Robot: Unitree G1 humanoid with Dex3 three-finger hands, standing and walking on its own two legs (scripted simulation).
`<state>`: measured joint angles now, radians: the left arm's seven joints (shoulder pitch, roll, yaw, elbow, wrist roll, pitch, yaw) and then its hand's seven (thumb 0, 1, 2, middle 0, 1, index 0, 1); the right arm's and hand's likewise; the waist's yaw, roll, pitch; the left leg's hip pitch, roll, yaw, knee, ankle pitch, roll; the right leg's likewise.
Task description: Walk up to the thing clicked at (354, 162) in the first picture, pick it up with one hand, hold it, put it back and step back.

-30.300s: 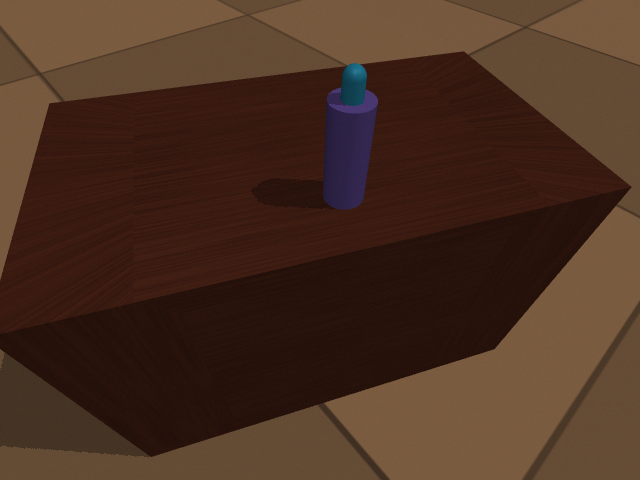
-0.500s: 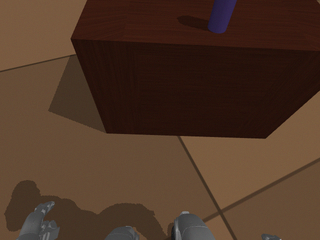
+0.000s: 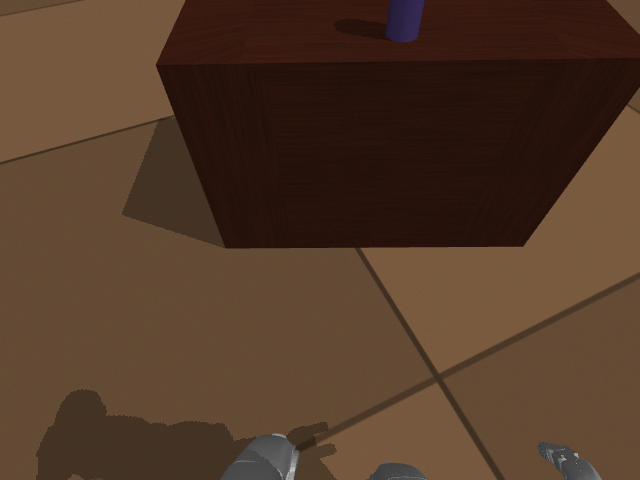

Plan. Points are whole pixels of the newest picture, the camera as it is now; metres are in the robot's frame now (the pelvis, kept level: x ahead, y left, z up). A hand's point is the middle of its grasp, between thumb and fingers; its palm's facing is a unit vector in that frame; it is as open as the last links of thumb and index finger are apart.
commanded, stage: step back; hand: right
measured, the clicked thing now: out of the picture +1.05 -0.18 +0.12
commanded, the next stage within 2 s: stand in 1.10 s
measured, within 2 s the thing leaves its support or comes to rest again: neither
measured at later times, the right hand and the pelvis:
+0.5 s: hand out of the picture +0.02 -0.26 -0.14, palm faces -0.08 +0.93 -0.37, open 7.4 cm; pelvis -0.08 +0.00 +0.01, yaw +2 degrees
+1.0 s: hand out of the picture +0.06 -0.22 -0.14, palm faces -0.05 +0.94 -0.33, open 7.4 cm; pelvis -0.03 +0.02 +0.01, yaw +2 degrees
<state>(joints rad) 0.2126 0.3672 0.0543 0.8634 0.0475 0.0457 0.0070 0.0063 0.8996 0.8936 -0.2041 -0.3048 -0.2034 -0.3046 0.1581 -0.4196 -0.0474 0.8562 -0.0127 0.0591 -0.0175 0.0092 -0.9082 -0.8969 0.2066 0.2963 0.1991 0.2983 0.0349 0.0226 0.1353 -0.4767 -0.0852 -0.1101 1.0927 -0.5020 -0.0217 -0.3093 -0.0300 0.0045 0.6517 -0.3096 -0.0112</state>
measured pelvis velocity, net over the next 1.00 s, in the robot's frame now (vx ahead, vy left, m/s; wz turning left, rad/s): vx -0.03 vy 0.02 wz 0.04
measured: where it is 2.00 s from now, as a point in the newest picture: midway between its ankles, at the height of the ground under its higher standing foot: outside the picture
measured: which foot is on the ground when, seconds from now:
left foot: up 0.00-0.08, down 0.10-1.00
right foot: down 0.00-1.00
